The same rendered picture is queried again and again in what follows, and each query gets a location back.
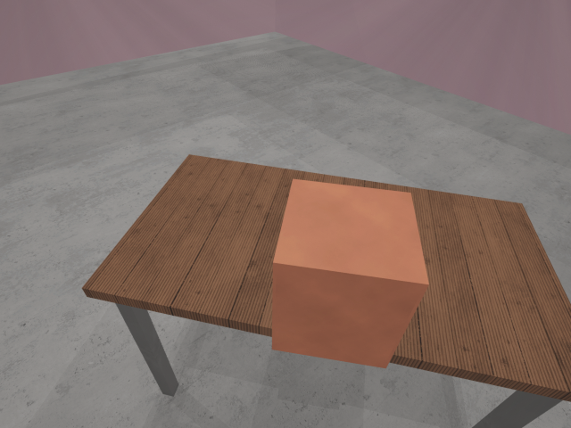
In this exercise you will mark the table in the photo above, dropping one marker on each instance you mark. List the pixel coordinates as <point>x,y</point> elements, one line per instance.
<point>494,311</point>

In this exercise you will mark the carton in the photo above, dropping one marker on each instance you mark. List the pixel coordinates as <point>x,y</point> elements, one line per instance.
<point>348,272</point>

